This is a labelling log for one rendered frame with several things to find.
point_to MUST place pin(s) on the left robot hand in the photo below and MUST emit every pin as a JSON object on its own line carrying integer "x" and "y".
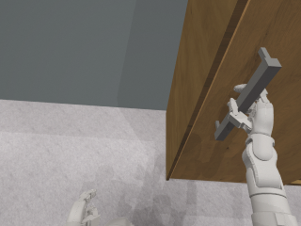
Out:
{"x": 86, "y": 216}

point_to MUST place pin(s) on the right robot forearm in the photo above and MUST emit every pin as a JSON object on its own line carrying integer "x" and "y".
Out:
{"x": 265, "y": 188}

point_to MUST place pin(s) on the right robot hand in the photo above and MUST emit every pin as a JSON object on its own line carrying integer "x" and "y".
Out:
{"x": 261, "y": 114}

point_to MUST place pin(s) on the handle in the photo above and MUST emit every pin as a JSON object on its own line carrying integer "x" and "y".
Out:
{"x": 266, "y": 71}

